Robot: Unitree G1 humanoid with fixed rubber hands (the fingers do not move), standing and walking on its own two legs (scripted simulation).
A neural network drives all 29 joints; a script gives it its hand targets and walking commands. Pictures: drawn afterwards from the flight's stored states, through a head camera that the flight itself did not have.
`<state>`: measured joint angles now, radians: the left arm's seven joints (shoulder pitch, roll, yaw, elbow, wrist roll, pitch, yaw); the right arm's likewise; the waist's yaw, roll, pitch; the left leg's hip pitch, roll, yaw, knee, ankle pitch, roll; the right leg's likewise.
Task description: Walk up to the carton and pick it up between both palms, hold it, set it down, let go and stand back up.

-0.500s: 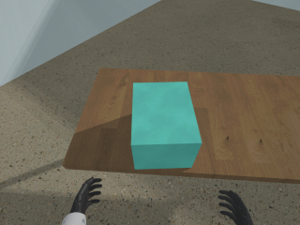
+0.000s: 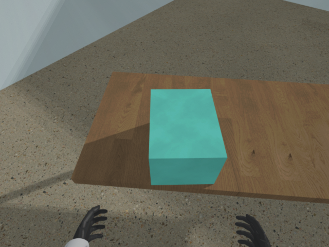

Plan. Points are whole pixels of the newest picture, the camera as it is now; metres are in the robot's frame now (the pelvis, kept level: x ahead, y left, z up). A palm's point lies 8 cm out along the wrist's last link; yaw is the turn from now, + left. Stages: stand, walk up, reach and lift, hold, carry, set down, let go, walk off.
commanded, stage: set down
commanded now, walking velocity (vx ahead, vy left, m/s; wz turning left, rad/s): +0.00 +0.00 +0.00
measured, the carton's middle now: (181, 135) +0.44 -0.01 -0.05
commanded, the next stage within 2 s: let go in 0.70 s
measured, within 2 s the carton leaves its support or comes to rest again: neither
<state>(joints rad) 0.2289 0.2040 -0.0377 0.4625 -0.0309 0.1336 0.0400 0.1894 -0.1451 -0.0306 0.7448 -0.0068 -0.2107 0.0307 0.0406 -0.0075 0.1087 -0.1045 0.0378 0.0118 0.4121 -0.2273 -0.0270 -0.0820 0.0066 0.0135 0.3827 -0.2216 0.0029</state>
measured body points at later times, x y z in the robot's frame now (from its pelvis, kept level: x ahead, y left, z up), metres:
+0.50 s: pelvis +0.00 +0.01 +0.00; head +0.01 +0.01 +0.45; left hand +0.17 +0.23 -0.09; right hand +0.16 -0.21 -0.10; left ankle +0.00 +0.13 -0.74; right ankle +0.00 -0.12 -0.74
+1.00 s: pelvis +0.01 -0.01 +0.00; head +0.02 -0.01 +0.45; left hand +0.16 +0.23 -0.08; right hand +0.17 -0.22 -0.10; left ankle +0.00 +0.13 -0.74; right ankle +0.00 -0.12 -0.74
